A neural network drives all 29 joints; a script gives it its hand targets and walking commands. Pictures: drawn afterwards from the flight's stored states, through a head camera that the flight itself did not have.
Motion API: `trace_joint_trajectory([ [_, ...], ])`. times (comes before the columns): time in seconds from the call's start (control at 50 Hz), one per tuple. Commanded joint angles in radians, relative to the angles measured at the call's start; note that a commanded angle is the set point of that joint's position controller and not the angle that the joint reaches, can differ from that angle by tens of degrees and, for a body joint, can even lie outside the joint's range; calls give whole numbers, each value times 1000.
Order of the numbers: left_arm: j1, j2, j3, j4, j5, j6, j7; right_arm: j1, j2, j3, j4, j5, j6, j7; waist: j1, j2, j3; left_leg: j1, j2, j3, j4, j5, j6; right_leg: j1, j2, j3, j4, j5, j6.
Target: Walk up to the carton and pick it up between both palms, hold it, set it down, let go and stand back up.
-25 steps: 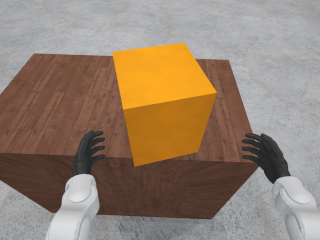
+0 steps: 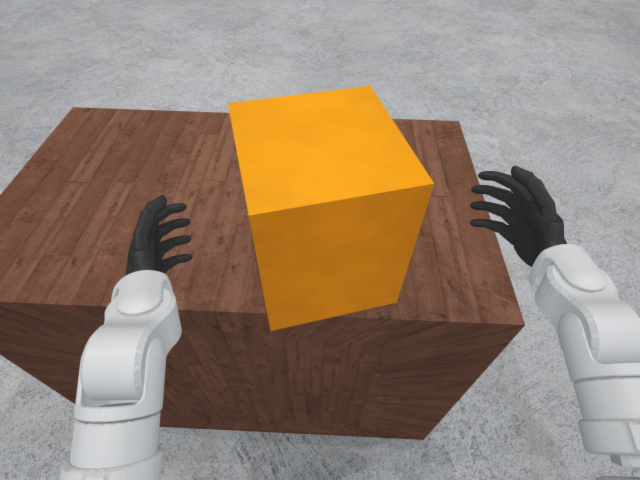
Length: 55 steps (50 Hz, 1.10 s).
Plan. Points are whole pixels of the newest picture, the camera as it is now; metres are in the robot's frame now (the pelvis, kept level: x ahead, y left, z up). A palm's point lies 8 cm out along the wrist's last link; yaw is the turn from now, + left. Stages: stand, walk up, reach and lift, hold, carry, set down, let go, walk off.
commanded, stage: reach and lift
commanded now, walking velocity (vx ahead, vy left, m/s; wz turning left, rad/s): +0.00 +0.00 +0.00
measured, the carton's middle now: (319, 211) +0.46 +0.03 +0.06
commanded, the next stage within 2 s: none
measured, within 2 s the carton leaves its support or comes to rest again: neither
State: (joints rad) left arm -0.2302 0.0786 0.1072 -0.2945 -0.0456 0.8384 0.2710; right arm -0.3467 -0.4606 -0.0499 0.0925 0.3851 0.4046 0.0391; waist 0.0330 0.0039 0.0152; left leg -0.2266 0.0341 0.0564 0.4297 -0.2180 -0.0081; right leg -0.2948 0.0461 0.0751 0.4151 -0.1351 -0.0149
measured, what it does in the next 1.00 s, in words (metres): stands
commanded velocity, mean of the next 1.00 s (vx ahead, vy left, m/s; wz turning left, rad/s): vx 0.00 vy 0.00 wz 0.00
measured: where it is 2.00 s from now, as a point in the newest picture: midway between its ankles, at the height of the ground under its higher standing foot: outside the picture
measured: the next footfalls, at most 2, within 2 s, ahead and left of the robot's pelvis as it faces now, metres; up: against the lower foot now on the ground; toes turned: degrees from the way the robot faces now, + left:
none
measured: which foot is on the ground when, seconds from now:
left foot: down 0.00-1.00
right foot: down 0.00-1.00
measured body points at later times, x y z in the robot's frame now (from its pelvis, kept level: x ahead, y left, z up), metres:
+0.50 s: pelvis +0.01 +0.00 +0.00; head +0.03 -0.01 +0.45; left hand +0.36 +0.22 +0.16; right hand +0.43 -0.21 +0.19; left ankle +0.00 +0.13 -0.74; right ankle +0.05 -0.11 -0.74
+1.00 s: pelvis +0.02 +0.00 +0.00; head +0.03 -0.01 +0.45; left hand +0.42 +0.22 +0.20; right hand +0.48 -0.18 +0.22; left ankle +0.00 +0.13 -0.74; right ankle +0.05 -0.11 -0.74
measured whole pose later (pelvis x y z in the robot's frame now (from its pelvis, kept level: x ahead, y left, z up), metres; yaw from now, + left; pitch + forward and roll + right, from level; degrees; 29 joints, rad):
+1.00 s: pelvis +0.02 +0.00 +0.00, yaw +0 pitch +2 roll +0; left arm -0.83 0.17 0.19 0.32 -0.10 0.81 0.27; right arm -0.99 -0.51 0.06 0.73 0.43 0.45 0.07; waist 0.09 0.02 -0.02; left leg -0.23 0.05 0.06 0.43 -0.24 -0.02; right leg -0.29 0.06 0.08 0.39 -0.14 -0.02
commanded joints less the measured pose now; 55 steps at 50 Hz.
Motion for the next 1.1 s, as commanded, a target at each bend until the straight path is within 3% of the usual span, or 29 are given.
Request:
trace_joint_trajectory([
  [0.0,-446,96,61,-154,-98,-36,-7,-437,-265,-27,-24,105,-45,15,74,-39,-445,185,-2,-19,-143,146,-26,176,33,-39,-98,41,-56],
  [0.02,-473,107,65,-150,-94,-35,0,-477,-257,-14,4,98,-41,14,69,8,-434,191,-4,-17,-144,144,-32,172,31,-37,-104,23,-58],
  [0.04,-479,130,87,-120,-93,-26,-3,-510,-265,2,-26,110,-45,15,86,-61,-479,189,-2,-22,-136,175,-16,186,29,-33,-94,55,-50],
  [0.1,-504,113,56,-154,-98,-20,-8,-532,-286,-9,20,101,-43,7,84,-30,-474,241,3,-25,-111,290,-40,161,44,-46,-94,122,-50],
  [0.12,-506,99,37,-153,-90,-8,-9,-541,-289,-1,1,115,-50,10,61,-16,-512,275,6,-30,-102,316,-46,174,44,-54,-93,154,-53],
  [0.16,-544,147,114,-69,-79,-4,-13,-593,-285,35,60,125,-39,14,115,-30,-482,229,1,-16,-101,334,-43,189,50,-43,-97,153,-55],
  [0.22,-623,147,79,-86,-92,-7,-13,-655,-306,-11,69,99,-46,2,67,-23,-517,227,-9,-17,-91,311,-45,194,42,-51,-80,182,-45],
  [0.28,-645,161,105,-49,-77,2,-16,-706,-304,40,121,129,-48,7,115,18,-518,229,-12,-15,-73,384,-50,197,45,-46,-82,226,-53],
  [0.36,-647,151,122,-26,-104,-16,-24,-737,-276,58,154,127,-45,10,105,-40,-580,196,-10,-17,-78,395,-42,270,37,-42,-71,289,-41],
  [0.4,-715,187,134,22,-80,-13,-22,-782,-299,37,185,129,-42,9,99,5,-543,181,-23,-13,-85,343,-52,249,30,-49,-76,258,-36],
  [0.42,-710,207,153,29,-73,-7,-21,-809,-287,69,194,135,-38,9,123,-3,-544,156,-23,-3,-84,349,-42,256,33,-32,-78,250,-37],
  [0.44,-757,180,124,37,-78,-10,-24,-830,-297,47,223,126,-34,9,89,8,-532,176,-19,-9,-89,322,-46,221,38,-49,-87,197,-44],
  [0.48,-816,212,134,30,-81,-18,-15,-876,-286,62,245,135,-30,10,111,22,-548,163,-23,-7,-84,329,-49,224,32,-41,-83,207,-44],
  [0.5,-845,193,115,83,-111,-29,-14,-901,-278,63,243,143,-38,18,117,-32,-585,154,-14,-13,-95,293,-42,226,34,-50,-85,184,-36],
  [0.58,-919,232,103,147,-115,-42,3,-981,-285,56,332,126,-27,30,117,6,-583,129,-8,-9,-101,213,-42,206,34,-51,-88,107,-43],
  [0.62,-941,223,98,125,-122,-47,11,-986,-281,44,340,122,-34,29,113,33,-627,145,-18,-4,-90,240,-53,197,36,-58,-81,133,-47],
  [0.66,-942,214,87,294,-128,-36,2,-1017,-280,57,448,114,-16,36,111,-30,-496,93,-11,-16,-109,216,-40,209,36,-58,-88,127,-43],
  [0.68,-961,206,85,292,-107,-32,1,-1023,-270,64,499,119,-17,39,106,9,-499,118,-16,-10,-96,246,-46,200,35,-60,-95,156,-44],
  [0.7,-978,222,104,236,-111,-43,6,-1069,-275,91,378,131,-32,38,143,-5,-594,136,-13,-11,-93,270,-47,220,36,-55,-90,157,-46],
  [0.8,-1103,226,65,296,-128,-59,16,-1157,-308,62,482,131,-34,44,109,31,-638,140,-10,-20,-68,315,-70,205,45,-71,-81,193,-47],
  [0.84,-1128,239,79,432,-134,-62,16,-1176,-268,97,582,144,-17,46,130,18,-564,104,-14,-9,-76,273,-60,188,38,-64,-95,161,-42],
  [0.86,-1081,229,90,362,-131,-73,15,-1164,-277,121,503,142,-28,42,150,1,-604,120,-11,-7,-61,367,-65,223,43,-65,-75,231,-44],
  [0.94,-1177,278,103,437,-151,-118,14,-1235,-258,133,533,149,-30,34,163,-38,-682,60,-21,2,-57,350,-49,300,35,-51,-54,285,-22],
  [0.96,-1182,258,108,534,-125,-125,14,-1245,-238,139,610,151,-25,44,170,-3,-594,45,-21,0,-67,320,-50,242,36,-47,-63,231,-32],
  [1.0,-1169,267,95,446,-128,-140,23,-1230,-258,132,550,144,-49,33,150,-15,-706,88,-19,-1,-44,401,-60,288,40,-53,-53,342,-27],
  [1.02,-1165,253,79,513,-146,-145,20,-1227,-267,97,592,140,-47,41,137,-9,-681,69,-21,0,-45,360,-64,252,47,-63,-63,278,-31],
  [1.04,-1162,261,91,384,-156,-154,27,-1210,-259,122,508,146,-57,32,164,-19,-753,87,-19,-3,-26,480,-71,310,50,-59,-42,415,-26],
  [1.06,-1191,272,102,454,-126,-152,24,-1210,-262,109,629,138,-50,34,147,31,-694,90,-22,0,-29,444,-76,248,46,-61,-57,342,-29],
  [1.08,-1165,238,80,432,-126,-141,22,-1206,-274,112,615,155,-55,36,136,48,-691,142,-15,-5,-9,522,-94,244,59,-70,-55,368,-35],
])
